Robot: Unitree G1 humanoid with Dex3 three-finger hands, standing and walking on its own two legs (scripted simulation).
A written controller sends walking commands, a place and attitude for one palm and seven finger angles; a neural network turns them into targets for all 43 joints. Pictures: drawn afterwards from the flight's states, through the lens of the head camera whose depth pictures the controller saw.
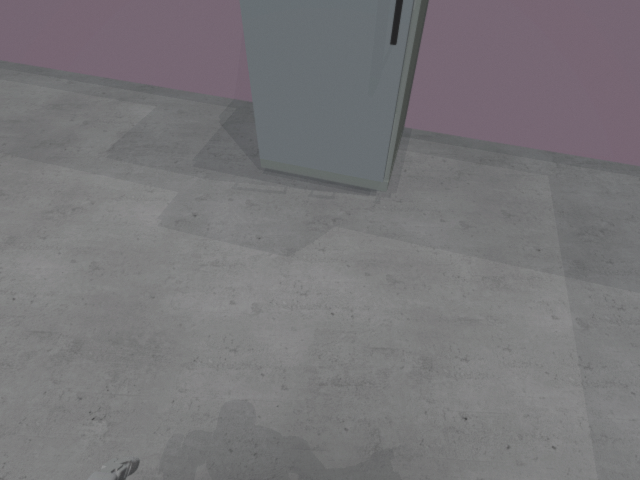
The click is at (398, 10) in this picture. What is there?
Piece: fridge door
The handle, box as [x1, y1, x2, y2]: [390, 0, 402, 44]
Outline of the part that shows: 402,0 396,0 390,42 391,44 395,44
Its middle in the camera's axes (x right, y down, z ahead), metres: +0.25 -0.82 +1.15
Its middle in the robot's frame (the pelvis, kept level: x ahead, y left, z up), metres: +1.44 -0.16 +0.18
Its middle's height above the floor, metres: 0.94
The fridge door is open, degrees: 0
